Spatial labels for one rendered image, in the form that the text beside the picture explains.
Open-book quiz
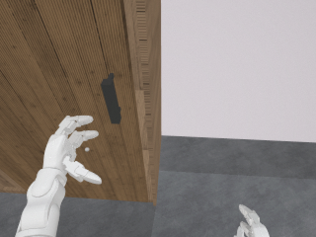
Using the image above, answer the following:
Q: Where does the left robot hand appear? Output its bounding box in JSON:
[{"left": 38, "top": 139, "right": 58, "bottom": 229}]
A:
[{"left": 42, "top": 116, "right": 102, "bottom": 185}]

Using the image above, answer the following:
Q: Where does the wardrobe door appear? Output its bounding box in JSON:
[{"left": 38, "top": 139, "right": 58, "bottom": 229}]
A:
[
  {"left": 0, "top": 169, "right": 21, "bottom": 188},
  {"left": 0, "top": 0, "right": 148, "bottom": 202}
]

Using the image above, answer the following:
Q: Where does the right robot hand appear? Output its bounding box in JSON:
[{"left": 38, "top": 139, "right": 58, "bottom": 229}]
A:
[{"left": 234, "top": 204, "right": 270, "bottom": 237}]

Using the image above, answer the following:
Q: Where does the handle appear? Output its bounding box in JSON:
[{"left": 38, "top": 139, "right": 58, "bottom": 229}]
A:
[{"left": 101, "top": 73, "right": 121, "bottom": 124}]

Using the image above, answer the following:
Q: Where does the left robot forearm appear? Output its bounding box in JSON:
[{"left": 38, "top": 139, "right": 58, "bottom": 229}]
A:
[{"left": 15, "top": 167, "right": 67, "bottom": 237}]

